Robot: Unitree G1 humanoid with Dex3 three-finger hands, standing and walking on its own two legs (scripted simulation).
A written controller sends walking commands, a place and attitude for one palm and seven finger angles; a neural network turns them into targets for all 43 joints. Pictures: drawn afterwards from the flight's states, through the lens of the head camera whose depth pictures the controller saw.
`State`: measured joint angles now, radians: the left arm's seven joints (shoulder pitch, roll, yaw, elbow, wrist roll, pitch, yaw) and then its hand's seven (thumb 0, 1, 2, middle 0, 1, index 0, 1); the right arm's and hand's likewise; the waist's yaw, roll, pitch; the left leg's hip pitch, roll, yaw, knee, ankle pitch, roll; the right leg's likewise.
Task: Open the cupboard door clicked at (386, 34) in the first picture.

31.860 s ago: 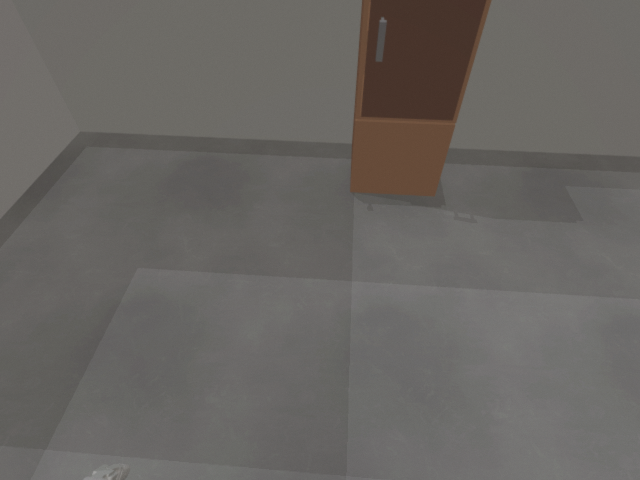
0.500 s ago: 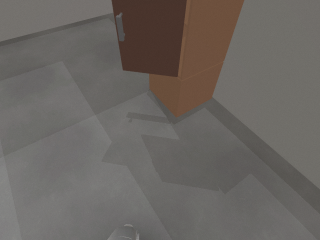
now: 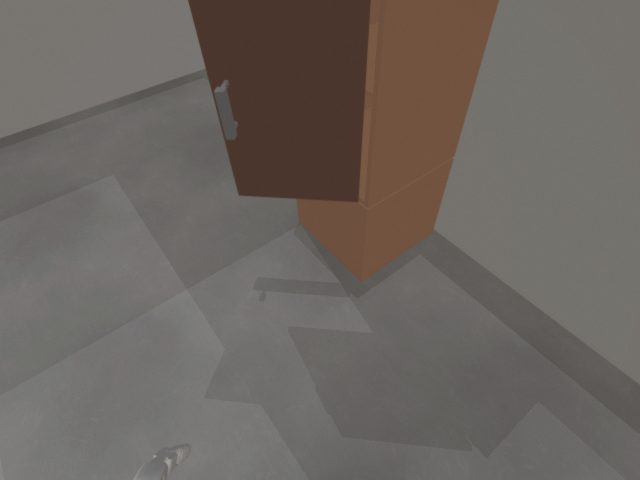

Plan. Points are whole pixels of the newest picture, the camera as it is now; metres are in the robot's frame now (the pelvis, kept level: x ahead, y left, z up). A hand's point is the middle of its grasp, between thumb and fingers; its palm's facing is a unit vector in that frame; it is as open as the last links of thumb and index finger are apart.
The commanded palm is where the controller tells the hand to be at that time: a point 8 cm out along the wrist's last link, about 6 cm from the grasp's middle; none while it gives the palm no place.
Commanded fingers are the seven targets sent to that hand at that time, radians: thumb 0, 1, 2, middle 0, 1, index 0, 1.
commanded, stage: take the last steps up to it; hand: left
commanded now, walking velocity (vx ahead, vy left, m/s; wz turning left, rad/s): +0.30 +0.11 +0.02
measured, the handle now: (228, 109) +0.90 +0.27 -0.02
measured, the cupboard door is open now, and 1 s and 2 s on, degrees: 46 46 46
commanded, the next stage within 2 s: come to a stop and stand still in 0.52 s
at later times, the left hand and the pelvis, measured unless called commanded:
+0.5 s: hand out of the picture +0.12 +0.26 -0.18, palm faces +0.09 -0.98 -0.17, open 7.3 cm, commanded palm none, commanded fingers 0.00 0.90 0.90 -0.20 -0.30 -0.20 -0.30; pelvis +0.19 +0.08 +0.00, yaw -1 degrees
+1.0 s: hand (185, 329) +0.39 +0.27 -0.16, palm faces -0.02 -0.98 -0.21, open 7.3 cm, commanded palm none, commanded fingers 0.00 0.90 0.90 -0.20 -0.30 -0.20 -0.30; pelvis +0.29 +0.09 +0.01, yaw -1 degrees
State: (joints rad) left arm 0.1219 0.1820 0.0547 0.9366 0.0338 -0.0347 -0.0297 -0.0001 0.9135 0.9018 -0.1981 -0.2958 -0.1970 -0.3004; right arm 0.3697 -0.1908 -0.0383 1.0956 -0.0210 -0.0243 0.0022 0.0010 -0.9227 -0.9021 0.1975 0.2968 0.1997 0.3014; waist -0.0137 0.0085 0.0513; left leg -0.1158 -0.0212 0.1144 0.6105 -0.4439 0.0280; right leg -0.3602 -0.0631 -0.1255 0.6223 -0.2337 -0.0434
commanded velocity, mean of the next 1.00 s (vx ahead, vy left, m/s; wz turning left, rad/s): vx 0.04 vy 0.03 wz -0.02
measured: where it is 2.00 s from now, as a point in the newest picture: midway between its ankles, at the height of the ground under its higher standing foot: (309, 476)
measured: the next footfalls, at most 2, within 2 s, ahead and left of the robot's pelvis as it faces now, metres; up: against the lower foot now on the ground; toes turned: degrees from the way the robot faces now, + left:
left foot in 0.40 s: +0.29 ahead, +0.18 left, +0.00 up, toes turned +6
right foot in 0.78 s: +0.30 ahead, -0.03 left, +0.00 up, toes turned -3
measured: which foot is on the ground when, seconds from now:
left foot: up 0.00-0.38, down 0.40-1.00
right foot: down 0.00-0.40, up 0.42-0.76, down 0.78-1.00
